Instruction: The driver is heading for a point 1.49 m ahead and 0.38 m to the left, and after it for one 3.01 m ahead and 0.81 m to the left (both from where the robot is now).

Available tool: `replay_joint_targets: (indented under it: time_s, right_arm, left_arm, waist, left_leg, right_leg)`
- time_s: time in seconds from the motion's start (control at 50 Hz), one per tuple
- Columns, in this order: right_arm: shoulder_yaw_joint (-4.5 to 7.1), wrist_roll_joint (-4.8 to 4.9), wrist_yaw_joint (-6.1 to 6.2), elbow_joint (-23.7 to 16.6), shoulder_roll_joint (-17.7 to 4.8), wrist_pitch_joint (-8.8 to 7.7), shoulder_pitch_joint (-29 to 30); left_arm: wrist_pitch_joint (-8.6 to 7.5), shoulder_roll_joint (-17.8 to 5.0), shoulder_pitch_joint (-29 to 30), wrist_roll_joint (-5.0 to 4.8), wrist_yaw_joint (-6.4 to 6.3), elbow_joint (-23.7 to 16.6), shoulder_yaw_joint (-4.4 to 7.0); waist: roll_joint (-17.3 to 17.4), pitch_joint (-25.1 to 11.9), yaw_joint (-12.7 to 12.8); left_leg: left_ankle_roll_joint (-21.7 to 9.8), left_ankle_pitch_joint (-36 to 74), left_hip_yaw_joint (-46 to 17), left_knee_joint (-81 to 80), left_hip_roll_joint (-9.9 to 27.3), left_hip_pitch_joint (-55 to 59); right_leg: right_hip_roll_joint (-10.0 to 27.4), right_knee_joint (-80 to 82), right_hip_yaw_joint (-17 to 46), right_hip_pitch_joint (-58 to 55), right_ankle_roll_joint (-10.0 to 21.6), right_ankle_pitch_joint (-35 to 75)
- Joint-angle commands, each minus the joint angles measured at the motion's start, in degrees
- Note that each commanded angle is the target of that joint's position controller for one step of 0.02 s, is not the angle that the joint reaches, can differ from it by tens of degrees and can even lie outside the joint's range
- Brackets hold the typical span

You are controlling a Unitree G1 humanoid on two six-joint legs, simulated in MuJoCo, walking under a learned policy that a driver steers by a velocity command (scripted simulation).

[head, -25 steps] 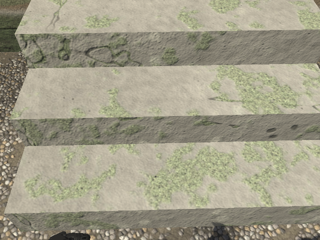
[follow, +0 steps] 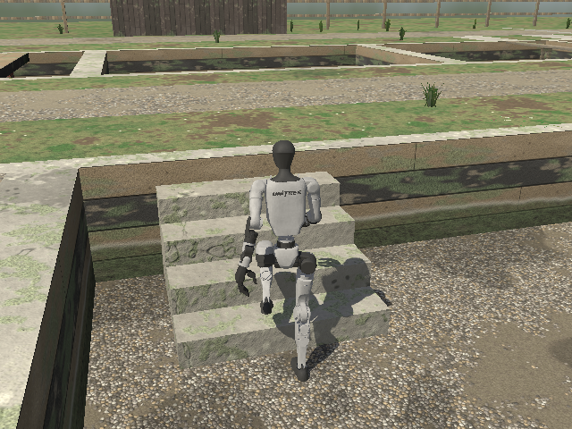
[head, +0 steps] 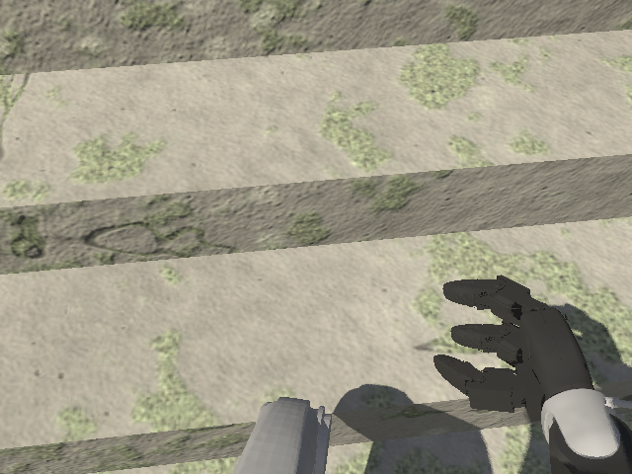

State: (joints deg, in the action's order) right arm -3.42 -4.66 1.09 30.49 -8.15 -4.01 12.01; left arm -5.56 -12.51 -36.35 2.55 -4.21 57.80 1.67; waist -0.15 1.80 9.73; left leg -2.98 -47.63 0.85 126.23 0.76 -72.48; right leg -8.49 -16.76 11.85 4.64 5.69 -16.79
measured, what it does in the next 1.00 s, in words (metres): climbs, turning left: left foot 0.18 m higher, then right foot 0.18 m higher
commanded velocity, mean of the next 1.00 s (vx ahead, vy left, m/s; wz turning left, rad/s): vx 0.08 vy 0.00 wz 0.38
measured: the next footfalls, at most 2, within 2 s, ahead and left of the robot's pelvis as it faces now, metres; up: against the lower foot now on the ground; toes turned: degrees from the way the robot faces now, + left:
left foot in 0.10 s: +0.26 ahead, +0.12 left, +0.18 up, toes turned -1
right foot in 0.88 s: +0.53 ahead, +0.00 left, +0.36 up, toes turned +30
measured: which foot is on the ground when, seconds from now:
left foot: up 0.00-0.08, down 0.10-0.92, up 0.94-1.00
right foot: down 0.00-0.10, up 0.12-0.86, down 0.88-1.00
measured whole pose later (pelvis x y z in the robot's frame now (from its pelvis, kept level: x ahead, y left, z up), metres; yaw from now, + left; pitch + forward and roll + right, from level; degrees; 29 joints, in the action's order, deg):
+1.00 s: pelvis +0.36 +0.03 +0.24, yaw +26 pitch +4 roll -2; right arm 3.3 -0.1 -1.0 37.0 -18.9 -1.9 -7.5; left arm -1.8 -11.5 -8.9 3.9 3.3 35.1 -1.0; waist 0.3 -4.6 5.6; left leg 2.0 -11.5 -19.8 74.8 -11.5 -27.4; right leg -4.2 -69.5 -2.1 48.5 3.1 -25.9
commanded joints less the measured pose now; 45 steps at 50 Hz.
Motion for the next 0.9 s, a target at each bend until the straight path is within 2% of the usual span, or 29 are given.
replay_joint_targets:
  time_s: [0.02, 0.04, 0.06, 0.08, 0.1, 0.12, 0.14, 0.16, 0.18, 0.2, 0.22, 0.24, 0.28, 0.32, 0.34, 0.38, 0.46, 0.5, 0.56, 0.68, 0.72, 0.74, 0.76, 0.8, 0.82, 0.84, 0.86, 0.88, 0.9]
  right_arm:
    - [-3.80, 1.75, -1.70, -14.1, 3.5, -1.23, 13.1]
    - [-3.36, 1.42, -1.52, -11.1, 2.8, 0.13, 3.1]
    - [-0.80, 3.35, 0.01, -4.5, -0.9, 1.94, -13.0]
    - [2.18, 4.48, 1.71, 1.5, -6.2, 3.58, -30.4]
    - [5.07, 1.83, 2.32, 7.7, -12.5, 4.18, -42.4]
    - [6.81, 2.30, 3.00, 11.8, -21.5, 3.98, -41.8]
    - [6.60, 5.62, 2.98, 9.4, -16.6, 4.20, -35.7]
    - [6.33, 1.05, -1.94, 6.4, -17.6, 4.93, -36.6]
    - [6.16, 2.33, -4.18, 10.4, -12.5, 5.15, -27.1]
    - [4.58, 3.96, -4.93, 13.1, -8.1, 4.52, -20.4]
    - [3.18, 3.27, -5.01, 15.7, -4.9, 3.84, -18.6]
    - [2.76, 3.17, -3.90, 17.7, -2.9, 2.86, -20.5]
    - [3.21, -1.18, -3.16, 22.6, -4.5, 2.35, -29.2]
    - [4.84, -1.57, -3.10, 20.1, -9.8, 1.30, -31.0]
    - [4.78, -0.32, -2.33, 20.1, -10.8, -0.22, -34.4]
    - [4.75, 0.56, -2.50, 18.6, -12.1, -1.88, -36.0]
    - [4.35, 1.47, -1.95, 15.2, -13.2, -2.36, -38.2]
    - [4.73, 2.18, -2.35, 14.3, -15.0, -2.67, -42.9]
    - [4.75, 2.83, -2.12, 12.4, -13.5, -3.46, -45.9]
    - [4.26, 3.55, -1.82, 13.2, -12.4, -2.42, -52.9]
    - [3.96, 3.96, -0.98, 11.3, -12.6, -2.34, -51.0]
    - [3.87, 3.52, -0.94, 11.3, -13.7, -2.39, -50.3]
    - [4.28, 5.05, -1.85, 8.7, -16.7, -2.24, -42.1]
    - [4.70, 5.75, -1.64, 6.6, -17.7, -1.58, -33.8]
    - [4.47, 7.97, -2.61, 4.7, -16.5, -1.84, -25.0]
    - [5.31, 6.82, -3.67, 7.0, -18.0, -1.49, -24.5]
    - [5.78, 7.90, -4.71, 6.3, -18.3, -1.80, -23.0]
    - [6.18, 8.43, -5.77, 6.9, -17.3, -1.60, -27.6]
    - [6.76, 6.15, -5.27, 7.2, -13.9, -0.81, -36.8]
  left_arm:
    - [2.82, -4.9, -3.6, -0.97, -2.11, 0.1, 0.80]
    - [3.09, -4.7, 5.8, -3.29, -0.95, -3.5, 0.40]
    - [1.03, -11.7, 9.4, -4.17, 1.20, -6.1, 2.31]
    - [-1.30, -18.8, 14.4, -6.01, 2.43, -5.4, 4.83]
    - [-2.66, -19.9, 15.8, -8.00, 3.90, -4.3, 6.42]
    - [-3.08, -10.7, 10.9, -4.33, 6.20, -6.8, 4.92]
    - [-2.31, -9.8, 1.1, -1.10, 7.62, -6.7, 4.39]
    - [1.02, -6.2, 2.9, -2.93, 11.08, -9.8, 4.72]
    - [3.25, -9.7, 12.7, -3.53, 10.29, -12.0, 5.12]
    - [3.92, -7.1, 10.7, -1.62, 7.99, -12.7, 3.95]
    - [3.89, -4.8, 11.3, 0.71, 7.47, -14.7, 2.13]
    - [3.53, -3.7, 14.5, 1.98, 7.42, -16.0, 0.80]
    - [2.85, 0.0, 22.9, 0.08, 6.24, -21.1, -2.30]
    - [2.73, -0.9, 29.4, -3.27, 6.65, -24.3, -3.08]
    - [2.13, -0.3, 29.1, -3.87, 7.03, -24.8, -3.03]
    - [1.45, -1.8, 30.5, -3.66, 6.45, -25.7, -3.72]
    - [1.23, -3.3, 33.2, -2.38, 4.52, -28.2, -3.18]
    - [2.01, -3.0, 36.1, -1.84, 2.97, -31.0, -2.91]
    - [1.79, -4.0, 39.3, -1.24, 0.23, -33.0, -2.40]
    - [1.37, -0.1, 45.5, -0.87, -0.79, -36.4, -2.62]
    - [1.34, -0.6, 45.0, -0.95, 0.31, -35.9, -2.73]
    - [1.47, -1.1, 45.3, -2.06, 0.88, -36.2, -2.87]
    - [1.66, 0.0, 46.5, -0.43, 3.01, -36.6, -3.76]
    - [2.83, 3.0, 48.4, 1.25, 6.10, -36.2, -4.25]
    - [3.24, 4.4, 45.3, 1.36, 8.92, -35.9, -4.27]
    - [4.03, 4.4, 39.0, 0.24, 11.74, -32.9, -3.90]
    - [4.35, -0.7, 34.6, -0.52, 13.12, -31.0, -1.97]
    - [4.71, -3.5, 32.5, 0.24, 13.23, -28.2, -1.06]
    - [4.42, -8.7, 26.8, 0.99, 12.14, -24.9, 0.42]
  waist:
    - [5.9, -7.0, -5.4]
    - [6.1, -14.5, -11.5]
    - [-4.9, -22.6, -16.7]
    - [-12.2, -29.0, -25.9]
    - [-3.7, -30.7, -30.8]
    - [27.5, -30.0, -21.1]
    - [18.6, -38.0, -15.6]
    - [9.7, -24.5, -16.6]
    - [-3.6, -17.0, -13.6]
    - [-3.1, -17.4, -7.8]
    - [-2.7, -14.3, -3.9]
    - [0.4, -11.9, -4.0]
    - [0.5, -11.0, -4.5]
    - [1.8, -11.2, -5.7]
    - [8.5, -10.7, -5.5]
    - [6.0, -4.1, -6.4]
    - [7.5, -1.8, -8.0]
    - [9.5, -4.0, -9.3]
    - [9.4, -4.2, -12.4]
    - [8.1, -5.3, -16.8]
    - [9.8, -4.8, -16.8]
    - [8.1, -3.3, -16.3]
    - [2.8, -2.2, -12.0]
    - [5.0, -2.7, -9.5]
    - [5.2, -3.4, -3.8]
    - [6.2, -7.5, -1.9]
    - [4.5, -9.8, -0.6]
    - [5.1, -13.4, -3.1]
    - [0.8, -22.3, -10.6]
  left_leg:
    - [-3.4, 3.8, -0.1, -36.9, 2.4, 2.2]
    - [-3.9, 23.5, 4.6, -51.3, -1.5, 39.3]
    - [-2.1, 33.4, 5.4, -50.8, -4.7, 62.3]
    - [-2.8, 38.3, 0.0, -57.3, -3.7, 73.1]
    - [-7.1, 48.3, -5.5, -76.0, -2.7, 76.1]
    - [-17.0, 114.2, -35.2, -86.4, 14.0, 83.8]
    - [-18.6, 121.2, -51.6, -95.7, 16.8, 79.5]
    - [-21.8, 98.4, -65.0, -101.8, 18.5, 77.1]
    - [-16.6, 81.2, -53.6, -100.1, 14.0, 70.2]
    - [-11.6, 71.5, -43.3, -99.4, 10.3, 66.6]
    - [-9.1, 69.1, -35.8, -100.5, 6.4, 61.1]
    - [-6.3, 69.0, -27.4, -99.7, 1.9, 58.3]
    - [0.0, 76.3, -20.6, -99.1, 1.4, 56.5]
    - [5.5, 59.0, -17.7, -102.1, -1.4, 50.1]
    - [5.3, 54.5, -19.4, -102.7, -2.9, 49.4]
    - [2.6, 41.3, -22.6, -102.4, -2.7, 44.7]
    - [-2.7, 27.3, -31.3, -102.2, -2.5, 44.4]
    - [-4.9, 36.7, -37.7, -100.5, 0.0, 53.5]
    - [-8.5, 44.8, -43.3, -96.9, 2.9, 70.2]
    - [-13.4, 62.4, -50.9, -93.1, 5.7, 83.4]
    - [-12.4, 62.5, -45.5, -94.4, 6.4, 80.8]
    - [-12.1, 64.4, -46.2, -96.3, 9.8, 78.5]
    - [-11.6, 61.3, -43.0, -100.3, 8.3, 72.2]
    - [-9.1, 53.3, -40.3, -110.4, 8.1, 53.4]
    - [-7.7, 61.3, -33.3, -113.6, 6.8, 39.9]
    - [-7.7, 76.5, -29.9, -114.9, 5.5, 33.3]
    - [-7.1, 87.5, -25.6, -110.9, 2.4, 40.9]
    - [-8.0, 105.5, -23.4, -104.1, -0.1, 58.4]
    - [-4.4, 104.3, -24.2, -93.7, -3.5, 59.0]
  right_leg:
    - [18.3, 5.9, 2.4, -11.9, 2.7, 59.8]
    - [13.7, 9.2, -2.4, 8.5, 2.6, 74.7]
    - [14.3, 2.6, -2.2, 13.8, 3.1, 94.4]
    - [18.1, -9.2, -1.1, 8.8, 1.9, 107.7]
    - [14.5, -31.0, -2.6, 4.7, -2.1, 87.1]
    - [-4.2, -68.0, -7.0, 22.1, -7.9, -8.2]
    - [-2.8, -83.5, 1.2, 23.4, -6.8, -2.7]
    - [-4.4, -95.8, 12.1, 43.9, -7.3, 6.6]
    - [-2.3, -98.5, 8.6, 49.6, -6.8, 8.0]
    - [0.7, -90.0, 7.6, 49.0, -4.9, 10.8]
    - [3.0, -86.5, 5.3, 50.0, -1.9, 10.3]
    - [4.2, -81.7, 3.1, 51.8, 0.3, 7.9]
    - [6.4, -82.6, -2.4, 57.8, 0.6, 7.7]
    - [7.3, -83.0, -7.8, 56.1, -4.1, 7.6]
    - [6.2, -95.2, -9.4, 55.5, -5.6, 6.0]
    - [6.6, -99.6, -6.6, 61.9, -6.7, 7.2]
    - [6.6, -100.9, -5.9, 63.5, -9.6, 9.4]
    - [6.0, -105.1, -6.3, 67.7, -11.3, 4.5]
    - [5.9, -103.4, -3.8, 75.9, -14.3, -2.6]
    - [4.3, -100.6, -5.3, 86.3, -15.7, -15.8]
    - [5.9, -100.7, -7.6, 86.9, -14.8, -16.2]
    - [6.9, -104.3, -4.9, 87.9, -13.4, -21.2]
    - [9.9, -89.7, -10.3, 82.3, -10.8, -21.9]
    - [13.4, -75.9, -11.0, 59.6, -7.5, -14.5]
    - [13.1, -71.1, -17.3, 38.8, -7.9, -13.3]
    - [10.0, -70.6, -19.5, 19.6, -9.2, 2.0]
    - [6.1, -59.8, -20.6, 17.1, -9.4, 3.0]
    - [2.0, -44.0, -19.0, 21.9, -6.8, -0.1]
    - [6.0, -43.2, 1.5, 13.0, 4.2, 28.6]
